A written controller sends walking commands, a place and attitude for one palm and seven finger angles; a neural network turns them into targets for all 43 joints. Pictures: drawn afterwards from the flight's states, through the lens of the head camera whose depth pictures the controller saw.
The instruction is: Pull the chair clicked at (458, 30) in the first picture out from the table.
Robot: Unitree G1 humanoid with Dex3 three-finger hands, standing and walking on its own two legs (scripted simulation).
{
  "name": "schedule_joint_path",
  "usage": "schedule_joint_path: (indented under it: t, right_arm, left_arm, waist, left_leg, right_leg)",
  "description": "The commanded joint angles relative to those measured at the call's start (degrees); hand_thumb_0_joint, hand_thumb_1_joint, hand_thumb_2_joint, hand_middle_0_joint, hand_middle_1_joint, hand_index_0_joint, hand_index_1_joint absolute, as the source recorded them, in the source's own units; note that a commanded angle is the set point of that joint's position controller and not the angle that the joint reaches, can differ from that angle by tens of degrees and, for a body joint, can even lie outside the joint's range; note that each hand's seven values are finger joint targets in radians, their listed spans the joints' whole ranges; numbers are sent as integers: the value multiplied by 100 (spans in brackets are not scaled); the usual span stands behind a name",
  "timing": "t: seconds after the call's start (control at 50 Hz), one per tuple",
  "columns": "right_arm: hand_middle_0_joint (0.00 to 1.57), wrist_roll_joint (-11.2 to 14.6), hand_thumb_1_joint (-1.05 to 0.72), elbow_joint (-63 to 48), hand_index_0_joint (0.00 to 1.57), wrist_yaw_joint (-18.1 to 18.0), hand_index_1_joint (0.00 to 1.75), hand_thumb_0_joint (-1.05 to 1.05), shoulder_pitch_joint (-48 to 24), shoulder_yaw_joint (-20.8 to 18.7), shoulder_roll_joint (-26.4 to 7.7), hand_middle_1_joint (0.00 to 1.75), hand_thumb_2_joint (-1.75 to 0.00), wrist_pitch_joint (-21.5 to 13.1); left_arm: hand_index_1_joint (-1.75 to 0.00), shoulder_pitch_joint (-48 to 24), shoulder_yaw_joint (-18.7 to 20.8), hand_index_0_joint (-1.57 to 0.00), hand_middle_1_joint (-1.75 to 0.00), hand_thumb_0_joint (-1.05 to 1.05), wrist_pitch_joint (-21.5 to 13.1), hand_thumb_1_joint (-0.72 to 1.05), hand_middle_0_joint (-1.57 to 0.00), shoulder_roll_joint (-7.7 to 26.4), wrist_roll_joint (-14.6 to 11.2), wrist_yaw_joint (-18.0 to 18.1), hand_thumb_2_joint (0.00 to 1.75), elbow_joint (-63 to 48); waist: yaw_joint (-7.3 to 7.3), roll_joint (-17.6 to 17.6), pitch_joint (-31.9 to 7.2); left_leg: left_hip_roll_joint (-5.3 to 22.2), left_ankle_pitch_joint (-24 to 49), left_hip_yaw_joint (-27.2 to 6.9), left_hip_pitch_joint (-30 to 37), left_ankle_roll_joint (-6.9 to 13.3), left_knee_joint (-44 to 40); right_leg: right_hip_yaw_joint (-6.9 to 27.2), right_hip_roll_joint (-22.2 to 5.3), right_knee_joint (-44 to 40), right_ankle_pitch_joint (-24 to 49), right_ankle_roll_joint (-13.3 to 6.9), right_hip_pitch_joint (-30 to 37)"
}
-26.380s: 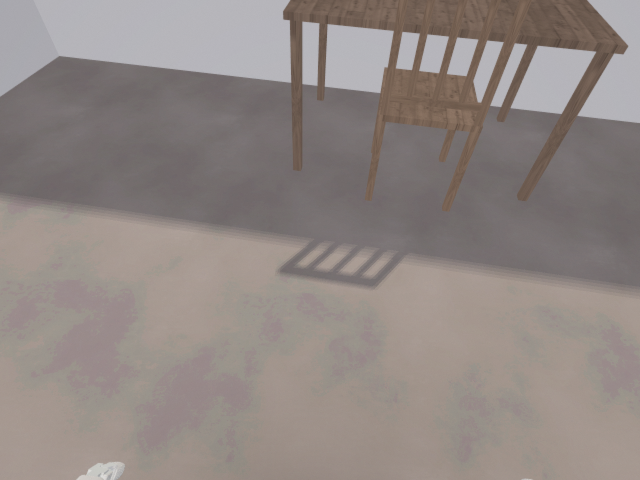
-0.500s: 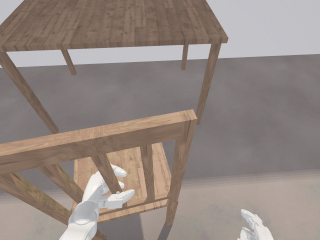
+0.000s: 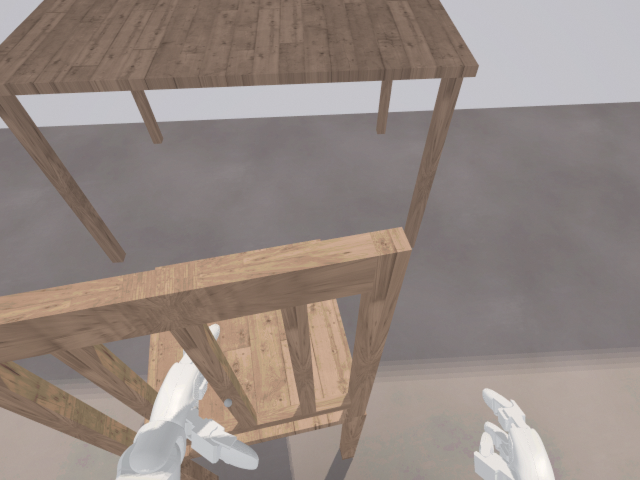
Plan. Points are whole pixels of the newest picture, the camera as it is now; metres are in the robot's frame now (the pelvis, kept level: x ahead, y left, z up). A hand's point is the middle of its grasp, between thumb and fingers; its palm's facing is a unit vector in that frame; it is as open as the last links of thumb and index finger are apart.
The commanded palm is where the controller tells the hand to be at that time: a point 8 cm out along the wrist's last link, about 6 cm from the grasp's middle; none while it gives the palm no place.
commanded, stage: draw the fingers out of the gap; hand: left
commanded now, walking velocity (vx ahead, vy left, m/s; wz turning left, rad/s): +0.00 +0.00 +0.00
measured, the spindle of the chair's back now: (225, 384) +0.25 +0.12 -0.01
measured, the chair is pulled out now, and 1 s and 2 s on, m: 0.58 0.58 0.57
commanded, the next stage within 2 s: draw the hand back to the body in 0.86 s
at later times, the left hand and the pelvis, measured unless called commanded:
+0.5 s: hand (217, 459) +0.17 +0.13 -0.03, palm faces -0.07 -0.99 -0.14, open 17.5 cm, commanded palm +0.15 +0.18 -0.01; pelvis -0.01 +0.00 -0.01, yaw +1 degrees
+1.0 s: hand out of the picture +0.10 +0.12 -0.03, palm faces -0.04 -0.99 -0.12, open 17.5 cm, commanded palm +0.07 +0.18 +0.00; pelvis -0.02 +0.00 -0.02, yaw +1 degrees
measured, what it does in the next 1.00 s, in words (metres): stands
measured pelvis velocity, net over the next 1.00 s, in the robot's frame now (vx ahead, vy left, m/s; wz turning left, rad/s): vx -0.02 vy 0.00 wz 0.02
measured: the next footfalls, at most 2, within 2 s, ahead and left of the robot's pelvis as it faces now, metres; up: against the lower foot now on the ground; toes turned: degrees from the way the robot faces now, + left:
none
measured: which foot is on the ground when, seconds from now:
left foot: down 0.00-1.00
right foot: down 0.00-1.00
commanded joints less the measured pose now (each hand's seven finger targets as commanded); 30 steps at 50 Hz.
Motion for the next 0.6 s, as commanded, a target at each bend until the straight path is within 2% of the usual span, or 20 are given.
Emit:
schedule_joint_path:
  t: [0.0, 0.04, 0.08, 0.1, 0.14, 0.18, 0.2, 0.22, 0.26, 0.3, 0.32, 0.34, 0.4, 0.44, 0.48, 0.5, 0.52, 0.54, 0.58]
  right_arm:
    - [20, -19, -90, -877, 20, -97, 30, 0, -115, -308, -716, 30, -90, -232]
    - [20, -20, -90, -922, 20, -96, 30, 0, -107, -296, -709, 30, -90, -216]
    - [20, -21, -90, -921, 20, -104, 30, 0, -105, -291, -709, 30, -90, -187]
    - [20, -18, -90, -908, 20, -108, 30, 0, -127, -301, -720, 30, -90, -165]
    - [20, -12, -90, -1017, 20, -98, 30, 0, -156, -298, -688, 30, -90, -171]
    - [20, 0, -90, -1080, 20, -80, 30, 0, -191, -299, -646, 30, -90, -171]
    - [20, 2, -90, -1066, 20, -88, 30, 0, -238, -318, -648, 30, -90, -158]
    - [20, -5, -90, -1098, 20, -92, 30, 0, -201, -307, -648, 30, -90, -159]
    - [20, -5, -90, -1121, 20, -111, 30, 0, -203, -308, -632, 30, -90, -181]
    - [20, -5, -90, -1089, 20, -148, 30, 0, -243, -324, -643, 30, -90, -206]
    - [20, -8, -90, -1126, 20, -154, 30, 0, -184, -313, -638, 30, -90, -247]
    - [20, -4, -90, -1116, 20, -160, 30, 0, -235, -322, -609, 30, -90, -265]
    - [20, -6, -90, -1122, 20, -184, 30, 0, -243, -305, -631, 30, -90, -307]
    - [20, 0, -90, -1178, 20, -189, 30, 0, -245, -290, -619, 30, -90, -352]
    - [20, 1, -90, -1201, 20, -206, 30, 0, -232, -287, -632, 30, -90, -383]
    - [20, 6, -90, -1189, 20, -212, 30, 0, -274, -302, -614, 30, -90, -391]
    - [20, 2, -90, -1246, 20, -208, 30, 0, -259, -287, -596, 30, -90, -414]
    - [20, 11, -90, -1260, 20, -202, 30, 0, -290, -289, -561, 30, -90, -420]
    - [20, 7, -90, -1287, 20, -198, 30, 0, -295, -284, -554, 30, -90, -416]
  left_arm:
    - [0, -291, 365, 0, 0, 0, -202, -55, 0, 608, -6, 45, 20, -1224]
    - [0, -167, 350, 0, 0, 0, -183, -55, 0, 574, -16, 48, 20, -1308]
    - [0, -131, 376, 0, 0, 0, -128, -55, 0, 580, -11, 47, 20, -1147]
    - [0, -46, 475, 0, 0, 0, -114, -55, 0, 687, -16, 54, 20, -1118]
    - [0, 248, 380, 0, 0, 0, -124, -55, 0, 572, -26, 35, 20, -1319]
    - [0, 535, 298, 0, 0, 0, -103, -55, 0, 494, -32, 33, 20, -1471]
    - [0, 693, 397, 0, 0, 0, -67, -55, 0, 591, -23, 56, 20, -1444]
    - [0, 617, 357, 0, 0, 0, -96, -55, 0, 604, -13, 64, 20, -1665]
    - [0, 767, 300, 0, 0, 0, -132, -55, 0, 541, -23, 61, 20, -1765]
    - [0, 823, 344, 0, 0, 0, -181, -55, 0, 618, -22, 60, 20, -1818]
    - [0, 765, 260, 0, 0, 0, -258, -55, 0, 588, -15, 41, 20, -2066]
    - [0, 1057, 261, 0, 0, 0, -259, -55, 0, 539, -18, 52, 20, -1984]
    - [0, 969, 166, 0, 0, 0, -263, -55, 0, 560, 27, 80, 20, -2108]
    - [0, 1094, -2, 0, 0, 0, -267, -55, 0, 425, 54, 87, 20, -2256]
    - [0, 1107, 28, 0, 0, 0, -253, -55, 0, 494, 49, 88, 20, -2346]
    - [0, 1249, 39, 0, 0, 0, -231, -55, 0, 499, 58, 96, 20, -2344]
    - [0, 1372, -56, 0, 0, 0, -243, -55, 0, 435, 80, 98, 20, -2550]
    - [0, 1593, -161, 0, 0, 0, -202, -55, 0, 299, 68, 97, 20, -2491]
    - [0, 1664, -172, 0, 0, 0, -174, -55, 0, 321, 90, 105, 20, -2604]
  waist:
    - [-52, -268, -1187]
    - [-37, -190, -1243]
    - [-55, -253, -1066]
    - [-17, -308, -1035]
    - [24, -293, -1175]
    - [50, -208, -1149]
    - [80, -245, -1078]
    - [30, -250, -1138]
    - [4, -301, -1036]
    - [-23, -349, -864]
    - [-49, -219, -995]
    - [0, -186, -921]
    - [-58, -178, -753]
    - [-65, -157, -803]
    - [-79, -238, -859]
    - [-37, -256, -841]
    - [-25, -93, -934]
    - [-23, -228, -885]
    - [-30, -239, -834]
  left_leg:
    - [-65, 2448, 97, 921, 327, -343]
    - [-78, 2466, 96, 922, 320, -348]
    - [-82, 2288, 93, 812, 319, -346]
    - [-84, 2229, 91, 743, 322, -347]
    - [-93, 2184, 99, 776, 322, -373]
    - [-95, 2155, 112, 747, 318, -377]
    - [-92, 2145, 107, 656, 321, -369]
    - [-108, 2063, 108, 657, 325, -370]
    - [-114, 1922, 93, 603, 336, -357]
    - [-111, 1792, 70, 517, 345, -321]
    - [-129, 1786, 64, 601, 354, -310]
    - [-123, 1735, 48, 565, 342, -314]
    - [-134, 1433, 1, 435, 347, -293]
    - [-143, 1303, -22, 471, 354, -287]
    - [-146, 1227, -45, 427, 360, -246]
    - [-143, 1240, -57, 419, 364, -252]
    - [-157, 1273, -55, 446, 356, -254]
    - [-152, 1270, -59, 432, 361, -236]
    - [-166, 1194, -60, 336, 363, -210]
  right_leg:
    - [-172, 11, -538, 3076, -91, 417]
    - [-181, 12, -505, 3080, -81, 435]
    - [-186, 29, -528, 2905, -69, 315]
    - [-171, 34, -551, 2888, -94, 360]
    - [-189, 35, -517, 2789, -88, 413]
    - [-186, 30, -519, 2754, -86, 409]
    - [-182, 35, -529, 2746, -108, 426]
    - [-172, 32, -518, 2708, -93, 418]
    - [-181, 50, -532, 2517, -79, 301]
    - [-177, 61, -554, 2350, -90, 196]
    - [-177, 60, -525, 2290, -85, 167]
    - [-198, 66, -510, 2181, -94, 123]
    - [-208, 73, -519, 1770, -99, -79]
    - [-217, 77, -498, 1584, -95, -161]
    - [-212, 76, -488, 1491, -90, -187]
    - [-217, 85, -493, 1475, -109, -174]
    - [-238, 77, -431, 1467, -116, -168]
    - [-247, 83, -436, 1490, -106, -182]
    - [-237, 80, -432, 1432, -99, -222]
